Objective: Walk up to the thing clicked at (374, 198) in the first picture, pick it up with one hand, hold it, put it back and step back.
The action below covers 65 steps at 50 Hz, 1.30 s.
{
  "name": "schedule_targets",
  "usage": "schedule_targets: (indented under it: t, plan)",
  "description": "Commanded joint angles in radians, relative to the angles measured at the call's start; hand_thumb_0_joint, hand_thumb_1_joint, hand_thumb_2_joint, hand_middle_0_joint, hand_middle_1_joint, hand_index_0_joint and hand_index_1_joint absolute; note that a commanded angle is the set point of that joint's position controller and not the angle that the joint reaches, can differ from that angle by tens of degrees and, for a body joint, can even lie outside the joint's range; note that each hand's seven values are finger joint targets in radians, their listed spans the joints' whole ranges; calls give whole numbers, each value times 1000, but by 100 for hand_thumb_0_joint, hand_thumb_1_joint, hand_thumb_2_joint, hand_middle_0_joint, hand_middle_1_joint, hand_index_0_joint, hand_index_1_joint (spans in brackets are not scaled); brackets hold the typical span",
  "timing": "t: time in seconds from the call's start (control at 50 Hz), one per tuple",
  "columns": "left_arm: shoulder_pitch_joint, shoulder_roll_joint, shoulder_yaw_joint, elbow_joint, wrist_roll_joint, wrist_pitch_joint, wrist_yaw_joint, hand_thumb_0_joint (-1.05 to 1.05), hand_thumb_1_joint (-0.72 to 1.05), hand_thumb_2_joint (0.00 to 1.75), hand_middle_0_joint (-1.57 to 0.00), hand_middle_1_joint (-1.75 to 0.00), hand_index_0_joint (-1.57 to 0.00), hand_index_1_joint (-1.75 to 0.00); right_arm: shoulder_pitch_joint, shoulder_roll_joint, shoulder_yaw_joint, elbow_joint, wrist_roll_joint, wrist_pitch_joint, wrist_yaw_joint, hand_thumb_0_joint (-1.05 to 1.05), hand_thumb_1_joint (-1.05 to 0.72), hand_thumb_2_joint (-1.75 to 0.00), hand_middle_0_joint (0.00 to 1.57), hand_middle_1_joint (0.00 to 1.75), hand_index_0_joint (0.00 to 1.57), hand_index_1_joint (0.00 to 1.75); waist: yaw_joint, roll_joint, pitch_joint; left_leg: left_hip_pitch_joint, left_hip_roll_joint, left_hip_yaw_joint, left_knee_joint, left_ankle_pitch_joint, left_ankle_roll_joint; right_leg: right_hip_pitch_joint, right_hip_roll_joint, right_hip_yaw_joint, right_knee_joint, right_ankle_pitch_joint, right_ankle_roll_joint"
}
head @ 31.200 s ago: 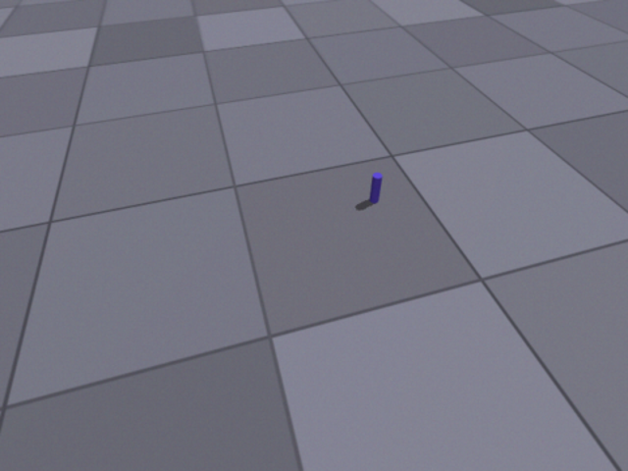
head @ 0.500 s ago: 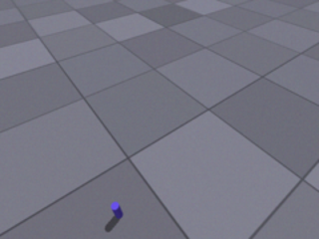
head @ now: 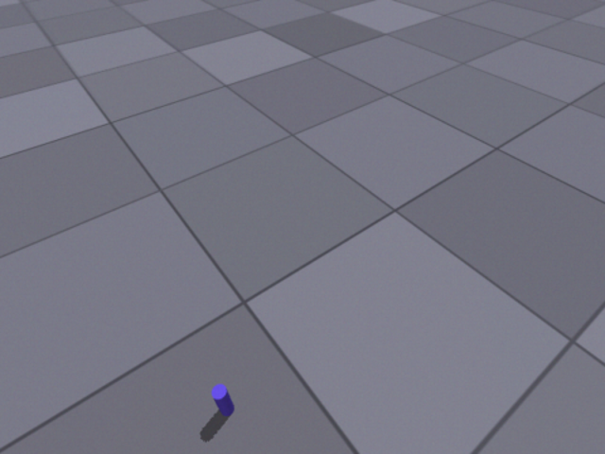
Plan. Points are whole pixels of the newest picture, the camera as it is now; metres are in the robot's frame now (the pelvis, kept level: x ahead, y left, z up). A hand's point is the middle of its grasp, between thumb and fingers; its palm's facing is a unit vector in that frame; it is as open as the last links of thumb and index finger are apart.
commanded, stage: stand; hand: left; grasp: from the side
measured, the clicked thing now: (223, 400) +0.44 +0.27 -0.70
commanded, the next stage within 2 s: step back in 0.92 s
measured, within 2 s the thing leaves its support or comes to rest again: neither
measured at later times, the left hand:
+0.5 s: hand out of the picture +0.08 +0.24 -0.16, palm faces -0.03 -0.94 -0.34, open 7.4 cm
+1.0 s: hand out of the picture +0.11 +0.24 -0.16, palm faces -0.01 -0.94 -0.35, open 7.4 cm
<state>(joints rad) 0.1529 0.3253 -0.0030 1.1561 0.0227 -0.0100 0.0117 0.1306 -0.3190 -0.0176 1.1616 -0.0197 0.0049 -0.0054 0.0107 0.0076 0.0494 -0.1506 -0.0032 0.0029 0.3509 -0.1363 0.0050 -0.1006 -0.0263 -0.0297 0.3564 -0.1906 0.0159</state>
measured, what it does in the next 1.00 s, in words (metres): stands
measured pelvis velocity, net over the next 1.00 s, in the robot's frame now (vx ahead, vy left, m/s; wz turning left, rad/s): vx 0.02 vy -0.01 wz -0.01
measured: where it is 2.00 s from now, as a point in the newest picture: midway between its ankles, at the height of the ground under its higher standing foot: outside the picture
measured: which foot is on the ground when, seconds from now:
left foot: down 0.00-1.00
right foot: down 0.00-1.00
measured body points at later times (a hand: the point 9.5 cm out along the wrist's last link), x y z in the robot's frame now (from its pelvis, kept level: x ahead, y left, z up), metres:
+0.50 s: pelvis +0.02 -0.01 +0.00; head +0.02 -0.01 +0.45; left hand +0.08 +0.29 -0.13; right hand +0.08 -0.30 -0.14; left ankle +0.04 +0.11 -0.75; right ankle +0.01 -0.13 -0.75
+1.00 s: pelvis +0.02 -0.01 +0.00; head +0.05 -0.01 +0.45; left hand +0.11 +0.29 -0.13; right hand +0.10 -0.31 -0.14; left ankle +0.04 +0.11 -0.75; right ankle +0.01 -0.13 -0.75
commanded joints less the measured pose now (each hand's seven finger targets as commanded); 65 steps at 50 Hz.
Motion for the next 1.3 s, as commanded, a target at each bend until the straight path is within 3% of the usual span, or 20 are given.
schedule_targets:
  t: [0.0,0.08,0.2,0.36,0.42,0.5,0.66,0.88,0.9,0.98,1.02,1.08,1.16,1.18,1.22,1.24,1.26,1.28]
  plan:
    - [-36,201,37,-48,1,-22,12,0,90,90,-20,-30,-20,-30,-55,-205,-32,-57,1,-24,-8,0,-90,-90,20,30,20,30,-1,13,-19,-13,112,-123,-96,-94,16,-43,-98,98,-87,-40,-29]
    - [-48,206,36,-44,0,-25,14,0,90,90,-20,-30,-20,-30,-49,-204,-31,-51,2,-23,-6,0,-90,-90,20,30,20,30,-9,-19,-12,-4,107,-115,-83,-59,15,-59,-99,102,-104,-65,-27]
    - [-54,204,35,-45,-5,-28,12,0,90,90,-20,-30,-20,-30,-49,-203,-25,-46,3,-28,-7,0,-90,-90,20,30,20,30,-10,0,-46,25,115,-105,-78,9,17,-26,-107,104,-95,32,-31]
    - [-58,212,40,-43,-7,-22,11,0,90,90,-20,-30,-20,-30,-48,-203,-24,-42,3,-27,-7,0,-90,-90,20,30,20,30,-9,-1,-35,6,117,-107,-100,-21,11,-19,-102,98,-94,8,-33]
    - [-63,207,40,-43,-8,-26,10,0,90,90,-20,-30,-20,-30,-49,-211,-23,-41,5,-32,-9,0,-90,-90,20,30,20,30,-9,3,-56,32,123,-103,-89,57,13,-3,-109,104,-91,82,-31]
    - [-72,208,41,-45,-8,-26,10,0,90,90,-20,-30,-20,-30,-50,-213,-23,-43,6,-33,-9,0,-90,-90,20,30,20,30,-13,-16,-50,42,124,-100,-87,84,11,-9,-106,99,-97,94,-25]
    - [-82,212,44,-55,-10,-30,12,0,90,90,-20,-30,-20,-30,-60,-218,-23,-48,8,-35,-12,0,-90,-90,20,30,20,30,-14,-16,-107,89,135,-84,-55,212,15,37,-117,99,-85,244,-22]
    - [-86,214,48,-51,-10,-24,9,0,90,90,-20,-30,-20,-30,-73,-219,-23,-50,5,-32,-12,0,-90,-90,20,30,20,30,-13,8,-61,59,130,-87,-86,105,9,13,-111,98,-108,132,-26]
    - [-76,290,95,-83,-28,-14,11,0,90,90,-20,-30,-20,-30,-108,-276,-45,-83,11,-15,-3,0,-90,-90,20,30,20,30,-17,-12,57,-31,114,-105,18,258,36,-71,-92,111,-22,289,-36]
    - [-64,273,106,-141,-30,-5,16,0,90,90,-20,-30,-20,-30,-69,-256,-54,-130,24,0,0,0,-90,-90,20,30,20,30,-30,-22,-87,-17,105,-83,124,300,55,-20,-104,108,63,344,-84]
    - [-87,272,109,-176,-26,1,13,0,90,90,-20,-30,-20,-30,-63,-260,-63,-155,22,8,4,0,-90,-90,20,30,20,30,-36,-33,-148,-19,86,-71,176,246,61,-21,-127,136,87,320,-110]
    - [-97,291,117,-215,-21,13,13,0,90,90,-20,-30,-20,-30,-61,-254,-69,-184,22,21,5,0,-90,-90,20,30,20,30,-26,-52,-154,-33,38,-54,278,165,50,-85,-179,182,84,323,-160]
    - [-171,323,126,-280,-1,25,13,0,90,90,-20,-30,-20,-30,9,-243,-78,-205,15,36,13,0,-90,-90,20,30,20,30,-43,-179,-129,-47,-27,-44,458,-151,49,-204,-283,245,81,289,-241]
    - [-189,321,126,-294,1,27,13,0,90,90,-20,-30,-20,-30,41,-244,-80,-204,14,35,16,0,-90,-90,20,30,20,30,-59,-189,-127,-41,-19,-52,449,-170,55,-223,-280,232,101,260,-235]
    - [-212,306,123,-313,-3,34,11,0,90,90,-20,-30,-20,-30,78,-266,-89,-206,14,29,19,0,-90,-90,20,30,20,30,-74,-149,-112,-31,24,-89,392,-15,78,-273,-216,176,206,137,-187]
    - [-204,274,117,-321,-12,40,12,0,90,90,-20,-30,-20,-30,75,-299,-96,-218,7,23,18,0,-90,-90,20,30,20,30,-77,-20,-82,-95,119,-207,218,154,122,-264,-92,112,370,6,-122]
    - [-165,220,108,-321,-23,48,16,0,90,90,-20,-30,-20,-30,46,-362,-108,-229,2,14,16,0,-90,-90,20,30,20,30,-59,163,-67,-84,268,-418,24,338,171,-312,99,53,544,-219,-61]
    - [-134,219,111,-316,-16,55,27,0,90,90,-20,-30,-20,-30,44,-393,-115,-238,-7,5,11,0,-90,-90,20,30,20,30,-55,162,-84,-57,306,-513,6,400,185,-339,140,183,662,-457,-57]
